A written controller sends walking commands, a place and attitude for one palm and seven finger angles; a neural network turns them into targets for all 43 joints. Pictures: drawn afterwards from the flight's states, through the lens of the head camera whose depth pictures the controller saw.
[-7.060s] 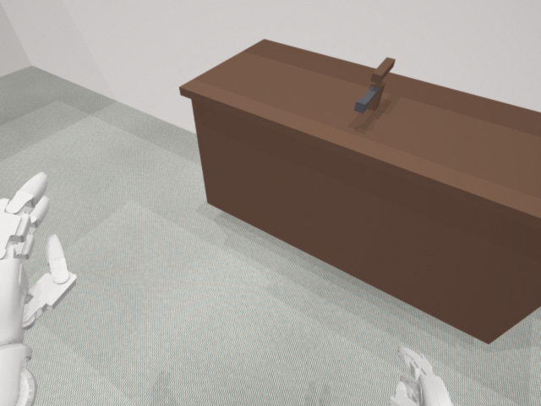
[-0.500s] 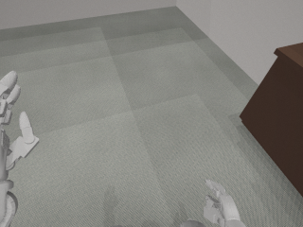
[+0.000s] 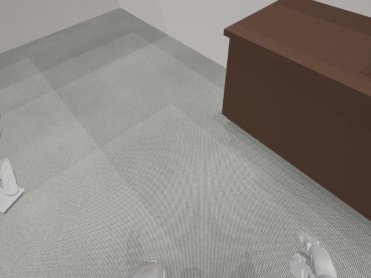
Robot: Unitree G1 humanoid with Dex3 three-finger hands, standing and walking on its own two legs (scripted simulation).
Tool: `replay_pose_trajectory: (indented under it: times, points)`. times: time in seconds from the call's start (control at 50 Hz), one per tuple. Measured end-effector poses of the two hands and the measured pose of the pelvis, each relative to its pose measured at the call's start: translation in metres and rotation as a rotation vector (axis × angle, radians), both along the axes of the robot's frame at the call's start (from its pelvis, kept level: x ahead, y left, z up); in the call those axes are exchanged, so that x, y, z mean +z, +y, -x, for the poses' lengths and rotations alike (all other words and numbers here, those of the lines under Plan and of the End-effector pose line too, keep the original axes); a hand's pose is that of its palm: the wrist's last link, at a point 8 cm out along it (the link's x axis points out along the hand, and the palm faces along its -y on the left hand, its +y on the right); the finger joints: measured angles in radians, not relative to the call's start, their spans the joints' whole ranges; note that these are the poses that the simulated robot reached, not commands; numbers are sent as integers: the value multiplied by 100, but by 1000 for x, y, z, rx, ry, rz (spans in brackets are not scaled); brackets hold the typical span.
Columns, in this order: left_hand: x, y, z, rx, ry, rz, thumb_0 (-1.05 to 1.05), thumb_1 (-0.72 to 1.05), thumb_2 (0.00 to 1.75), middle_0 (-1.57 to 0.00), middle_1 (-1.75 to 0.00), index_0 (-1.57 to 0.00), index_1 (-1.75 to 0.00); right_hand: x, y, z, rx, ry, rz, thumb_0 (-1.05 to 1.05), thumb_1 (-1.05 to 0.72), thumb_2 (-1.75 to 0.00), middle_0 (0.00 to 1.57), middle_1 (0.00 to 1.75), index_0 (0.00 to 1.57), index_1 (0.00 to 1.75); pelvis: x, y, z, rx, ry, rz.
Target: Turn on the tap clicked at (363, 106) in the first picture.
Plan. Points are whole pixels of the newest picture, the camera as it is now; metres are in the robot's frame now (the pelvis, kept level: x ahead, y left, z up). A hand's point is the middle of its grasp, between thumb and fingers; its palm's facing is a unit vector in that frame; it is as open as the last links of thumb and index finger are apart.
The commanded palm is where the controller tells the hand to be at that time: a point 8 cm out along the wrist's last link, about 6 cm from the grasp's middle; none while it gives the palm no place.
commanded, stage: turn to face it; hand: left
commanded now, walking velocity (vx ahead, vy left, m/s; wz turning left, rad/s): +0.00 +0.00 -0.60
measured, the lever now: out of the picture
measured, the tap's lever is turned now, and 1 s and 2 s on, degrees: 0 0 0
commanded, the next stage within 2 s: take the last steps up to it in 1.84 s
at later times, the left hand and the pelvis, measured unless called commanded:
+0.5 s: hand (71, 194) +0.22 +0.17 +0.17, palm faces +0.15 -0.89 -0.43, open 7.5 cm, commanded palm +0.18 +0.22 +0.18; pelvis -0.06 +0.01 -0.01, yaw -19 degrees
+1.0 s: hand (127, 220) +0.18 +0.08 +0.16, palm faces -0.11 -0.87 -0.47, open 7.4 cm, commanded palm +0.16 +0.13 +0.18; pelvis -0.13 +0.00 -0.02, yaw -36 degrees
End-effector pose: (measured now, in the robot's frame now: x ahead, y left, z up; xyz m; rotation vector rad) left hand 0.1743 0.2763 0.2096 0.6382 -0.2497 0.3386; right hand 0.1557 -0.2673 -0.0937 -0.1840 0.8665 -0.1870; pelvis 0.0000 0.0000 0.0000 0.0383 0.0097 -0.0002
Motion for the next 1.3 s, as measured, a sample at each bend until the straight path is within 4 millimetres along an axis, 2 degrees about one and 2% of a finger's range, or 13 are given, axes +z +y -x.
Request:
replay_pose_trajectory:
  times: [0.14,0.26,0.36,0.44,0.52,0.6,0.7,0.78,0.86,0.98,1.06,1.2,1.3]
  points:
    - [-19,-13,2,-56,-29,147,2,88,90,-21,-31,-21,-30,17,16,9,16,-67,-15,1,-91,-90,20,30,20,30,1,2,15,-69,11,-7]
    - [-19,-12,3,-163,-82,146,2,88,90,-21,-31,-21,-30,23,38,27,30,-91,-9,1,-91,-90,20,30,20,30,-5,14,35,-124,37,11]
    - [-18,-9,1,-205,-90,85,2,88,90,-21,-31,-21,-30,17,53,57,-30,-105,-56,1,-91,-90,20,30,20,30,-8,19,53,-209,-1,7]
    - [-19,-26,-5,-234,-57,112,2,89,90,-20,-31,-21,-30,6,57,90,-90,-94,-120,1,-91,-90,20,30,20,30,-6,18,58,-280,-13,46]
    - [-23,-67,-18,-329,-36,104,2,89,90,-20,-31,-21,-30,-9,46,129,-156,-69,-150,1,-91,-90,20,30,20,30,-11,5,68,-344,-18,57]
    - [-29,-116,-28,-446,-37,55,2,89,90,-20,-31,-21,-30,-29,15,171,-234,-31,-141,1,-91,-90,21,30,21,30,-22,-14,85,-370,-28,75]
    - [-23,-153,-22,-582,7,4,2,88,90,-21,-31,-21,-30,-24,-27,226,-389,38,-72,1,-91,-90,20,30,20,30,-16,-17,105,-452,-17,29]
    - [-9,-161,-11,-643,17,-61,2,88,90,-21,-31,-22,-30,-12,-47,262,-482,53,-19,1,-91,-90,20,30,20,30,-11,-17,113,-502,-2,14]
    - [-1,-156,-3,-648,-19,-67,1,88,90,-21,-31,-22,-30,-3,-52,285,-533,47,15,1,-91,-90,20,30,20,30,-10,-13,119,-547,7,5]
    - [-23,-139,3,-612,-27,54,1,88,90,-21,-31,-22,-30,3,-34,299,-559,-4,41,1,-91,-90,20,30,20,30,-16,-1,129,-612,-9,2]
    - [-36,-145,9,-603,-8,123,2,88,90,-21,-31,-21,-30,3,-13,303,-570,-72,3,1,-91,-90,20,30,20,30,-16,1,141,-670,-37,21]
    - [-27,-208,29,-735,-41,149,2,89,90,-20,-31,-21,-30,-11,8,322,-574,-168,-122,1,-91,-90,20,30,20,30,-18,-11,171,-771,-25,55]
    - [-27,-260,46,-859,-51,71,2,89,90,-20,-31,-21,-30,-37,-4,371,-639,-126,-149,1,-91,-90,21,30,21,30,-28,-20,200,-803,-19,60]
